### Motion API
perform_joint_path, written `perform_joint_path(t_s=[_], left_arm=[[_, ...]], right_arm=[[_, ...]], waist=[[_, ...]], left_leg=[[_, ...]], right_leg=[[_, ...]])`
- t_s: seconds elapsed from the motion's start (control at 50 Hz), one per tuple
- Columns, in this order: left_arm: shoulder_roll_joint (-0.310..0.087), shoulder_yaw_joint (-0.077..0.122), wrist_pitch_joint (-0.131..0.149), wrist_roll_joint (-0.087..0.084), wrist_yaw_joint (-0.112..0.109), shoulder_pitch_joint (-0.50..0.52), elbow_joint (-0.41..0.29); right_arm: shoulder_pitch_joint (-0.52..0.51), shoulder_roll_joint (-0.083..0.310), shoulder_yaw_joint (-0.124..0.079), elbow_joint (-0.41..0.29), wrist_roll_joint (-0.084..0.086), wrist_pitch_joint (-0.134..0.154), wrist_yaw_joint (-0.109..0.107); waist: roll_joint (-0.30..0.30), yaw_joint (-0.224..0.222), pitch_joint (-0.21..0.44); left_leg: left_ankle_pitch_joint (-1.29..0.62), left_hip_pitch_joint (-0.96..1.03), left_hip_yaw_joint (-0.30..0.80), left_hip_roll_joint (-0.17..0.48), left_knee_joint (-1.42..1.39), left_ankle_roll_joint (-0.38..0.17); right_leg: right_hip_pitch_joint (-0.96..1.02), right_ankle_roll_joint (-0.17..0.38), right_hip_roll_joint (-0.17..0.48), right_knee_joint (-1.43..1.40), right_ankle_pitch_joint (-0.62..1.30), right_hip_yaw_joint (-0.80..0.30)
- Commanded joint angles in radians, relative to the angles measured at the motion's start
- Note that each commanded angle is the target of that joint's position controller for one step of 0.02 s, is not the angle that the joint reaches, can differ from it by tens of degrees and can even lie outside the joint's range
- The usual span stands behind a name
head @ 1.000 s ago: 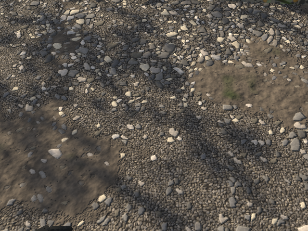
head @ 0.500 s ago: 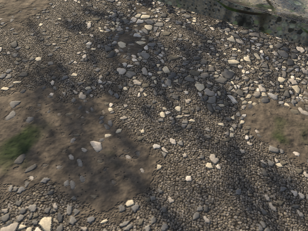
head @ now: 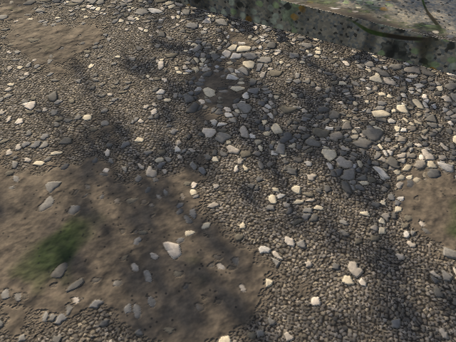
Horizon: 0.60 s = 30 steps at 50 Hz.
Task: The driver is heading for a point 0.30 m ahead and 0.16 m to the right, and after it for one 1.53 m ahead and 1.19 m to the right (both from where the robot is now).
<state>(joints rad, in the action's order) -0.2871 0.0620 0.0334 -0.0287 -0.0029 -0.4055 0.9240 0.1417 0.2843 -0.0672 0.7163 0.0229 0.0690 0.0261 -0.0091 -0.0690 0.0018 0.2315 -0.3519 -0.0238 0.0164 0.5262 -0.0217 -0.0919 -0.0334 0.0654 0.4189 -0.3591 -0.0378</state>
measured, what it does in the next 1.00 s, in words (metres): walks ahead, turning right: right foot, then left foot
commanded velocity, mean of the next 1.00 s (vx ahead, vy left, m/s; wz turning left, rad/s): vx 0.26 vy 0.00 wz -0.51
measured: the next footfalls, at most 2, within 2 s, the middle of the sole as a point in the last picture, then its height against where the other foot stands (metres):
right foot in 0.50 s outside the picture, level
left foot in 0.98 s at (234, 339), level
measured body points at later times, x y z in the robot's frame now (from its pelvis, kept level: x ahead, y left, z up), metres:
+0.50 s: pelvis +0.22 -0.02 -0.02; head +0.27 -0.03 +0.43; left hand +0.50 +0.15 -0.10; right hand +0.15 -0.30 -0.15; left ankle +0.05 +0.12 -0.72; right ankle +0.34 -0.13 -0.74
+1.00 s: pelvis +0.37 -0.03 -0.01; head +0.40 -0.04 +0.44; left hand +0.66 +0.13 -0.10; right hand +0.36 -0.35 -0.09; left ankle +0.48 +0.06 -0.74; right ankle +0.34 -0.13 -0.73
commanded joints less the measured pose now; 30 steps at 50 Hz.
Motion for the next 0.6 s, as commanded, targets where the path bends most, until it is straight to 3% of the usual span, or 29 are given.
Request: perform_joint_path(t_s=[0.02,0.04,0.06,0.08,0.1,0.12,0.18,0.26,0.34,0.38,0.42,0.46,0.48,0.5,0.52,0.54,0.56,0.58,0.6], left_arm=[[-0.018,-0.014,0.029,0.03,0.009,0.155,-0.116],[-0.019,-0.011,0.047,-0.006,-0.003,0.129,-0.159],[-0.108,0.014,0.053,-0.027,-0.007,0.125,-0.148],[-0.132,0.024,0.052,-0.031,-0.002,0.143,-0.145],[-0.115,0.025,0.048,-0.021,-0.003,0.134,-0.128],[-0.103,0.028,0.043,-0.009,-0.002,0.141,-0.125],[-0.053,0.022,0.023,-0.007,0.015,0.145,-0.125],[-0.029,0.013,0.014,0.0,0.025,0.244,-0.179],[-0.004,-0.005,0.017,0.008,0.052,0.389,-0.246],[-0.003,-0.008,0.021,0.011,0.068,0.438,-0.281],[-0.03,0.006,0.022,0.015,0.081,0.42,-0.304],[-0.091,0.037,0.019,0.01,0.082,0.272,-0.283],[-0.146,0.065,0.018,0.011,0.07,0.139,-0.253],[-0.203,0.088,0.007,0.019,0.043,0.038,-0.233],[-0.301,0.09,-0.003,0.036,0.019,0.086,-0.252],[-0.28,0.081,0.004,0.048,0.029,0.076,-0.308],[-0.223,0.071,0.003,0.039,0.035,0.116,-0.317],[-0.178,0.059,0.005,0.014,0.034,0.192,-0.314],[-0.143,0.047,0.003,0.003,0.03,0.245,-0.322]], right_arm=[[0.328,0.199,-0.07,0.013,-0.012,0.005,-0.036],[0.37,0.272,-0.082,0.02,-0.037,0.009,-0.028],[0.297,0.194,-0.057,0.011,-0.032,0.023,-0.022],[0.235,0.127,-0.037,0.006,-0.02,0.033,-0.021],[0.184,0.097,-0.026,0.003,-0.019,0.04,-0.019],[0.146,0.079,-0.022,0.007,-0.023,0.043,-0.018],[0.144,0.068,-0.023,0.025,-0.037,0.054,-0.026],[0.164,0.09,-0.03,0.05,-0.039,0.049,-0.039],[0.199,0.118,-0.038,0.072,-0.028,0.038,-0.05],[0.206,0.125,-0.04,0.082,-0.021,0.023,-0.055],[0.204,0.157,-0.046,0.08,-0.013,0.002,-0.064],[0.176,0.189,-0.055,0.062,-0.003,-0.018,-0.074],[0.151,0.194,-0.055,0.048,0.004,-0.021,-0.075],[0.152,0.171,-0.045,0.033,-0.004,-0.01,-0.072],[0.283,0.015,-0.003,0.006,-0.075,0.007,-0.051],[0.322,0.089,0.001,0.003,-0.04,0.029,-0.035],[0.171,0.15,-0.018,-0.023,0.002,0.031,-0.034],[0.114,0.141,-0.015,-0.05,0.001,0.025,-0.045],[0.11,0.14,-0.017,-0.035,-0.018,0.012,-0.059]], waist=[[0.138,0.224,0.118],[0.35,0.201,0.162],[0.232,0.172,0.077],[0.201,0.144,-0.01],[0.152,0.118,-0.039],[0.137,0.1,-0.065],[0.103,0.083,-0.058],[0.061,0.093,-0.085],[0.044,0.137,-0.124],[0.04,0.139,-0.142],[0.078,0.108,-0.083],[0.122,0.024,0.027],[0.112,-0.048,0.1],[0.037,-0.102,0.16],[-0.258,0.053,0.266],[-0.141,0.006,0.543],[-0.033,-0.031,0.423],[0.015,0.009,0.25],[0.057,0.048,0.155]], left_leg=[[0.065,0.566,0.284,0.232,-0.135,-0.077],[0.362,0.58,0.711,0.412,-0.313,-0.212],[0.491,0.495,0.702,0.407,-0.344,-0.221],[0.441,0.434,0.564,0.362,-0.348,-0.184],[0.304,0.381,0.44,0.314,-0.362,-0.155],[0.162,0.345,0.334,0.28,-0.372,-0.134],[-0.124,0.311,0.135,0.235,-0.389,-0.118],[-0.241,0.309,0.0,0.231,-0.413,-0.132],[-0.286,0.314,-0.112,0.237,-0.428,-0.121],[-0.475,0.349,-0.163,0.236,-0.365,-0.107],[-0.8,0.401,-0.189,0.241,-0.242,-0.084],[-1.041,0.417,-0.193,0.231,-0.024,-0.059],[-0.981,0.353,-0.197,0.204,0.16,-0.032],[-0.654,0.163,-0.197,0.144,0.436,0.031],[0.486,-0.222,-0.132,-0.015,0.825,0.09],[0.52,-0.286,0.121,-0.067,0.998,0.09],[0.401,-0.324,0.15,-0.022,0.976,0.072],[0.299,-0.37,0.123,0.011,0.889,0.067],[0.245,-0.34,0.118,0.045,0.828,0.075]], right_leg=[[-0.469,0.061,-0.012,0.383,-0.055,-0.002],[-0.66,0.047,-0.096,0.651,-0.215,-0.027],[-0.714,0.066,-0.029,0.791,-0.166,-0.109],[-0.747,0.086,-0.002,0.805,-0.066,-0.112],[-0.721,0.085,0.023,0.791,0.02,-0.108],[-0.704,0.081,0.04,0.751,0.08,-0.111],[-0.66,0.065,0.051,0.714,0.195,-0.09],[-0.694,0.036,0.038,0.523,0.325,-0.071],[-0.639,0.049,0.028,0.316,0.43,0.031],[-0.612,0.067,0.005,0.234,0.412,0.079],[-0.523,0.094,-0.049,0.207,0.352,0.131],[-0.339,0.135,-0.123,0.203,0.28,0.162],[-0.146,0.169,-0.149,0.131,0.346,0.144],[0.099,0.214,-0.084,0.068,0.553,0.025],[0.44,0.353,0.181,0.237,1.121,-0.326],[0.513,0.52,0.329,0.093,0.879,-0.674],[0.392,0.46,0.266,0.005,0.74,-0.561],[0.226,0.405,0.211,-0.032,0.62,-0.455],[0.066,0.367,0.17,-0.066,0.569,-0.39]])
Velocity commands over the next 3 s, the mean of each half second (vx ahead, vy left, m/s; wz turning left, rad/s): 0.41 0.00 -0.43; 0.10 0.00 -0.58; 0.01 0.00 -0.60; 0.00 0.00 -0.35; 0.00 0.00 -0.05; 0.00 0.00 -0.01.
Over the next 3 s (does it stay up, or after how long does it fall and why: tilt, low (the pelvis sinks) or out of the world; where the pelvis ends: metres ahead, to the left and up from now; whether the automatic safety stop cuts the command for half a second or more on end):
stays up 0.41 -0.04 0.00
